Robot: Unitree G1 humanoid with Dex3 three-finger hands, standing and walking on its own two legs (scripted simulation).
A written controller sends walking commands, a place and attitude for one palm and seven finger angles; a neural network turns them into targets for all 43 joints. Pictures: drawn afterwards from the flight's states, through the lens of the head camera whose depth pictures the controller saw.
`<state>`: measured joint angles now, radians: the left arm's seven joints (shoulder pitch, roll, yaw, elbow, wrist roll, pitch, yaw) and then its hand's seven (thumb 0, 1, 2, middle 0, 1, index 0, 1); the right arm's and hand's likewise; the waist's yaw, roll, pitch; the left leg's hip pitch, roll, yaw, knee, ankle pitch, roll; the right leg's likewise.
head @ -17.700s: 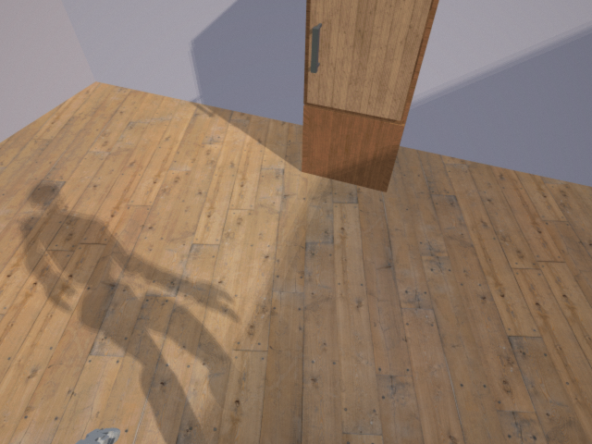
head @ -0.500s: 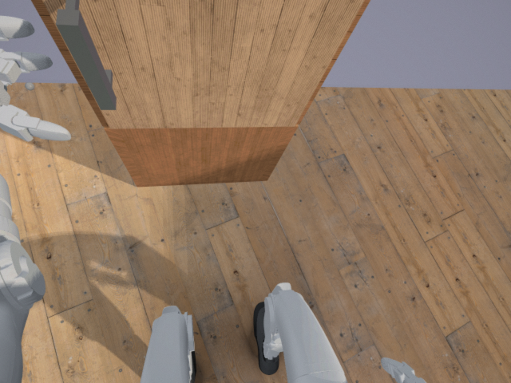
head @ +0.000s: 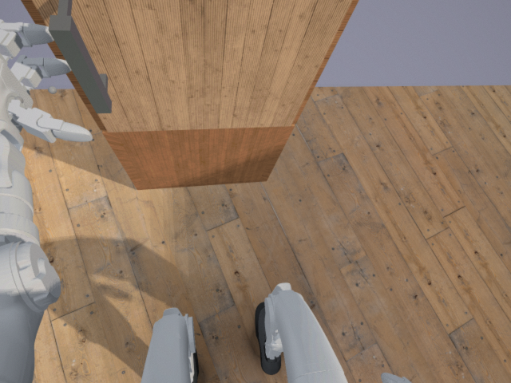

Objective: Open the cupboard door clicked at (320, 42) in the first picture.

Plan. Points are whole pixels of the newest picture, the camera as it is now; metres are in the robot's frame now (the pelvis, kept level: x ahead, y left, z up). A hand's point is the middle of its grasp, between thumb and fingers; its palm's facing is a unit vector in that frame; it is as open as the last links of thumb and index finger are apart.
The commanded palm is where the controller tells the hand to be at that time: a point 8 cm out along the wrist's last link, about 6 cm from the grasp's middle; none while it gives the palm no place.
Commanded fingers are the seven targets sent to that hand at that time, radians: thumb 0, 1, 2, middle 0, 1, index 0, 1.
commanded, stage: slide the fingers in behind the handle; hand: left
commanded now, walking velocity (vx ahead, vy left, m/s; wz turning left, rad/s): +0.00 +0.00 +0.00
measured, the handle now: (86, 59) +0.58 +0.19 +0.04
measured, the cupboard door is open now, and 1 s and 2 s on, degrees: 0 0 0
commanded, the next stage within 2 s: close the thumb around the handle in 1.24 s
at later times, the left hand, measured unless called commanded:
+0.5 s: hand (78, 89) +0.53 +0.20 +0.04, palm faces +0.00 -1.00 -0.02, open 14.0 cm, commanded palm +0.50 +0.24 +0.04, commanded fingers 0.00 -0.50 0.30 -0.30 -1.20 -0.30 -1.20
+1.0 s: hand (101, 89) +0.53 +0.17 +0.04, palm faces +0.00 -1.00 -0.02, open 14.0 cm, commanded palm +0.50 +0.21 +0.04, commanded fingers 0.00 -0.50 0.30 -0.30 -1.20 -0.30 -1.20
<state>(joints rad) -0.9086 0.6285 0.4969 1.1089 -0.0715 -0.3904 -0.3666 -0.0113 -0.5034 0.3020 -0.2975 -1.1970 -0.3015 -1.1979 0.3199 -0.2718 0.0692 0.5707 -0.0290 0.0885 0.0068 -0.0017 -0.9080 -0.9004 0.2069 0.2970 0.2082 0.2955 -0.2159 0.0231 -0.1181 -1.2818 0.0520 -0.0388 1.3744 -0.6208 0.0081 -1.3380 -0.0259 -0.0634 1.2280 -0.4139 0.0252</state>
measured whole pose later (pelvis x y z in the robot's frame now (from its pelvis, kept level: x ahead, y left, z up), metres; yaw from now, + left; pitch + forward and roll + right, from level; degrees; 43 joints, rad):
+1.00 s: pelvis +0.00 +0.00 +0.00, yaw +1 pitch +30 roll -3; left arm -0.91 0.48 0.40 1.12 -0.05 -0.46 -0.21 -0.01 -0.50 0.30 -0.30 -1.20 -0.30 -1.20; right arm 0.32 -0.26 0.05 0.59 -0.04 0.09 0.02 0.00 -0.91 -0.90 0.21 0.30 0.21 0.30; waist -0.21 0.03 -0.13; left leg -1.25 0.04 -0.03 1.36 -0.62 0.00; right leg -1.32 -0.03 -0.05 1.24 -0.43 0.02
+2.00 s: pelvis +0.00 -0.01 +0.00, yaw +1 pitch +29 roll -3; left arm -0.93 0.48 0.40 1.14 -0.06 -0.48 -0.22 0.01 0.70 0.83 -0.39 -1.33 -0.38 -1.33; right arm 0.32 -0.26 0.05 0.60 -0.04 0.08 0.02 0.00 -0.91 -0.90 0.21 0.30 0.21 0.30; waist -0.20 0.03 -0.13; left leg -1.26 0.04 -0.03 1.36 -0.61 0.00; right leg -1.33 -0.03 -0.05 1.24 -0.42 0.02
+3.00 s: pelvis +0.03 -0.02 +0.03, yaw +3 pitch +24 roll -1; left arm -0.09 -0.10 -0.09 0.39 0.12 -0.48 0.58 0.01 0.71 0.78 -0.31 -1.31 -0.34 -1.33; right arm 0.16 -0.17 -0.02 0.55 -0.10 0.01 0.05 0.00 -0.91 -0.90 0.20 0.30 0.21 0.30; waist -0.02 0.01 -0.18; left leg -1.00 0.03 -0.02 1.21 -0.62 -0.02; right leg -1.10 -0.05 -0.05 1.17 -0.47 0.00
